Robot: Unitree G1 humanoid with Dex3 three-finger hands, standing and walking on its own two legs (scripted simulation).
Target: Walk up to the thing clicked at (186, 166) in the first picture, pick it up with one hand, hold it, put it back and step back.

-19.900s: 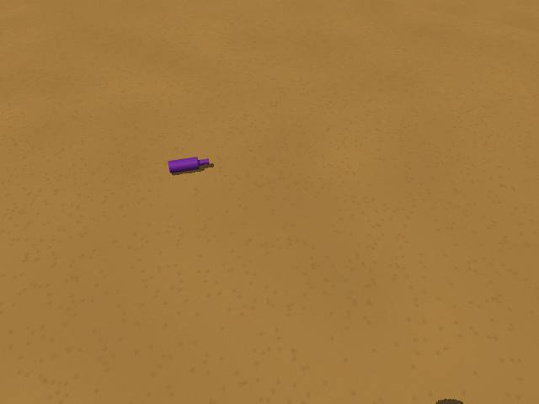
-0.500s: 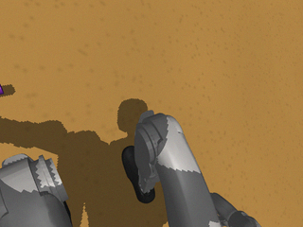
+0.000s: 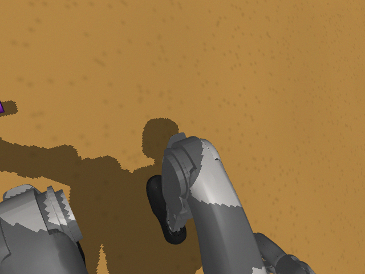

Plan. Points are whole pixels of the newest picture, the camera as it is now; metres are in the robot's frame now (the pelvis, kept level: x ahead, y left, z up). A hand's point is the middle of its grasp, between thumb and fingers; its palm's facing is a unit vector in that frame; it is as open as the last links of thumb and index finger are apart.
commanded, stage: close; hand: left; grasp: from above
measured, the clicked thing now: out of the picture +0.46 +0.32 -0.26
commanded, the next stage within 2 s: settle in 0.98 s
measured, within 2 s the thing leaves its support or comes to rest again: leaves its support in 1.36 s
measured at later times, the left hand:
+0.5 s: hand out of the picture +0.44 +0.34 -0.24, palm faces -0.44 -0.14 -0.89, open 9.9 cm
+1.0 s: hand out of the picture +0.44 +0.34 -0.24, palm faces -0.45 -0.15 -0.88, open 9.5 cm
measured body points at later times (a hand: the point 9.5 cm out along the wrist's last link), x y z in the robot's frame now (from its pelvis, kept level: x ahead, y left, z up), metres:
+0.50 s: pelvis +0.00 +0.00 +0.00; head +0.27 +0.14 +0.33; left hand +0.46 +0.34 -0.19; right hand +0.07 -0.25 -0.05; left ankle +0.06 +0.12 -0.26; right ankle +0.12 -0.13 -0.26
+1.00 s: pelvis +0.00 +0.00 +0.00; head +0.27 +0.13 +0.33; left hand +0.46 +0.34 -0.19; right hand +0.06 -0.26 -0.05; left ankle +0.06 +0.12 -0.26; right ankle +0.12 -0.13 -0.26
